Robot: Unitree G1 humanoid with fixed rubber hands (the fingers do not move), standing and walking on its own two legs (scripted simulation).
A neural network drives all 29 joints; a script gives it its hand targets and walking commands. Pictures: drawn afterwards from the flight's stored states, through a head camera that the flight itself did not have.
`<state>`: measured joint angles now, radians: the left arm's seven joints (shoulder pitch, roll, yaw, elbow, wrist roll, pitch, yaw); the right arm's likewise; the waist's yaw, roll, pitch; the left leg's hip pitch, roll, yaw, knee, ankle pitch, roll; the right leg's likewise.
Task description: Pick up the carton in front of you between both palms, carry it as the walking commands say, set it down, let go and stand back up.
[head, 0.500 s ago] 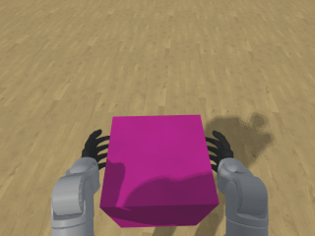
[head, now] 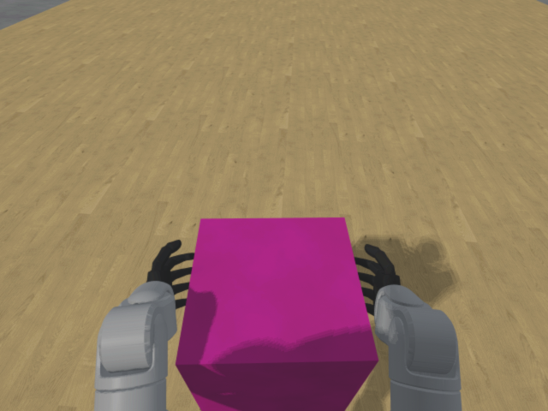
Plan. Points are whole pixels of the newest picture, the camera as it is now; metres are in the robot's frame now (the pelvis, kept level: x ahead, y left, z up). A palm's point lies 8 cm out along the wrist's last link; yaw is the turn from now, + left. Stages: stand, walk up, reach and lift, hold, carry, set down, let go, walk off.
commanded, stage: carry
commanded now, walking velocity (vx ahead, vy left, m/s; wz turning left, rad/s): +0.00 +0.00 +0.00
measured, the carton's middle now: (273, 322) +0.27 +0.00 +0.01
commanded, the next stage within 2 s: hold in 1.38 s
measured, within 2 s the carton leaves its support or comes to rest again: neither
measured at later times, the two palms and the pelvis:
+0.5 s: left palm (159, 325) +0.23 +0.15 +0.07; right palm (390, 328) +0.23 -0.15 +0.07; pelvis -0.03 +0.00 +0.00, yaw +0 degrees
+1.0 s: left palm (168, 332) +0.24 +0.14 +0.04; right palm (384, 335) +0.24 -0.15 +0.04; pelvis -0.05 +0.00 +0.00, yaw +0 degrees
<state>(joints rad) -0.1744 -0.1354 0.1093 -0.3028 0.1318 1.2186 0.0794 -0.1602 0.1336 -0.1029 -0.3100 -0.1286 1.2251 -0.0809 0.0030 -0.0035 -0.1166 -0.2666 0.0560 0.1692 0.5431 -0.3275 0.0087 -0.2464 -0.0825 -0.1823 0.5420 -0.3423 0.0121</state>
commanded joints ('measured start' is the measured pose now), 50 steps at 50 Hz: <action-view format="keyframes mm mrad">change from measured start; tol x2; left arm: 1 -434 -921 -717 -61 -430 4 -257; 10 -410 -918 -713 -37 -418 6 -261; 17 -394 -940 -728 14 -392 -46 -273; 22 -400 -919 -717 48 -362 -116 -272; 29 -359 -864 -662 113 -292 -218 -266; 38 -378 -813 -533 276 -179 -399 -259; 45 -462 -859 -435 445 -107 -555 -272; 50 -475 -918 -460 465 -115 -586 -284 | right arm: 1 -463 911 704 -73 418 -5 250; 11 -434 913 705 -42 405 -6 257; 17 -424 935 719 5 382 -55 269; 29 -392 858 653 103 289 -225 265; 38 -412 803 527 263 177 -408 260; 44 -484 838 432 414 112 -546 267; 50 -512 913 457 449 116 -596 283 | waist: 1 0 10 -266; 21 -2 3 -164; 39 -2 4 -166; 50 -3 6 -220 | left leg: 1 124 120 -89 -22 606 4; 22 63 111 -104 -114 294 13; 42 39 111 -113 -133 202 11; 50 56 112 -113 -121 226 12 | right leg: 1 112 -89 69 -11 511 -5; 22 54 -92 94 -108 274 -16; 42 24 -93 107 -133 188 -26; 50 46 -91 109 -121 216 -30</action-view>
